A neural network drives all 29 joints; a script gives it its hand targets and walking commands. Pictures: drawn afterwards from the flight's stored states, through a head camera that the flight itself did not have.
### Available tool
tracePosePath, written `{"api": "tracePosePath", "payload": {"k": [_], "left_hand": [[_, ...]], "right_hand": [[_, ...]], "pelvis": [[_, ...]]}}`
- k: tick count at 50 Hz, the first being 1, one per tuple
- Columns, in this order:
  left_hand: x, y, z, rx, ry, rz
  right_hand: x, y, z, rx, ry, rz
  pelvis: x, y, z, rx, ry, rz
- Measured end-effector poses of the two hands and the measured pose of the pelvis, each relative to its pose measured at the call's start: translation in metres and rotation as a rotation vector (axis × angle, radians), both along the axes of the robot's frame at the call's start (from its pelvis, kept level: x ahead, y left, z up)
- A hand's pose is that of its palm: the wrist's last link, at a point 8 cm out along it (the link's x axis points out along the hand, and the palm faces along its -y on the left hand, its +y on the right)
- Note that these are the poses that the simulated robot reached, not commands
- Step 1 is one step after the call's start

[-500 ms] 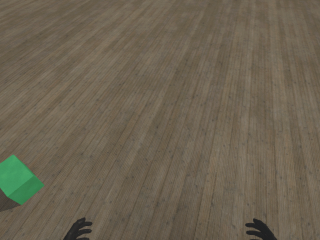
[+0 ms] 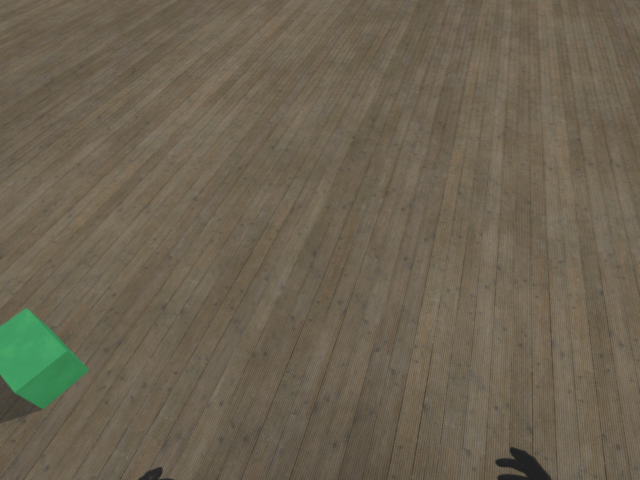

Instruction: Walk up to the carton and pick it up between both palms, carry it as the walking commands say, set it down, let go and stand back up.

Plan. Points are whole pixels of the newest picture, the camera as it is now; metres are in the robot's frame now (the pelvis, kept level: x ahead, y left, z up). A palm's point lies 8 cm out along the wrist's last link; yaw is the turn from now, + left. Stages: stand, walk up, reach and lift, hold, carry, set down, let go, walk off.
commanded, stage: stand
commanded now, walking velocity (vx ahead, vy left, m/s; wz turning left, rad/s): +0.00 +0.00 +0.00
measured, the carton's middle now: (34, 357) +0.59 +0.90 -0.68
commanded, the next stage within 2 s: walk up in 1.86 s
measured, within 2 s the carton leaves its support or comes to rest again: neither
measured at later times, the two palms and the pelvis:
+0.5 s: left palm out of the picture +0.07 +0.26 -0.12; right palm out of the picture +0.09 -0.27 -0.12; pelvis +0.00 -0.01 +0.00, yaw +0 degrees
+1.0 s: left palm out of the picture +0.04 +0.26 -0.12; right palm out of the picture +0.07 -0.28 -0.12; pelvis -0.02 -0.01 +0.01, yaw +0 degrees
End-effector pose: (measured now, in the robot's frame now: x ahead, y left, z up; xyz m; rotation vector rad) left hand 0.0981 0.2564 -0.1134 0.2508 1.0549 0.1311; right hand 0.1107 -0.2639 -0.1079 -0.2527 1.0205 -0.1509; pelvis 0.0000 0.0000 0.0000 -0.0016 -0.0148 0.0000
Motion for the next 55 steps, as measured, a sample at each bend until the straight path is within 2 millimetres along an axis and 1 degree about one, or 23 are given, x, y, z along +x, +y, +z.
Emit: {"api": "tracePosePath", "payload": {"k": [17,32,46,55], "left_hand": [[-0.018,0.002,-0.007,0.004,0.068,0.021],[-0.032,-0.001,-0.004,0.011,0.100,0.032],[-0.051,-0.001,-0.004,0.011,0.139,0.043],[-0.058,0.000,-0.002,0.011,0.149,0.045]], "right_hand": [[-0.012,-0.004,-0.009,0.002,0.068,-0.020],[-0.021,-0.010,-0.011,0.008,0.104,-0.029],[-0.041,-0.011,-0.012,0.009,0.151,-0.041],[-0.047,-0.011,-0.010,0.008,0.163,-0.044]], "pelvis": [[0.000,-0.001,0.000,0.002,0.000,0.000],[-0.006,-0.007,0.004,0.009,0.002,0.000],[-0.015,-0.008,0.008,0.010,0.004,0.000],[-0.020,-0.007,0.010,0.010,0.008,0.000]]}}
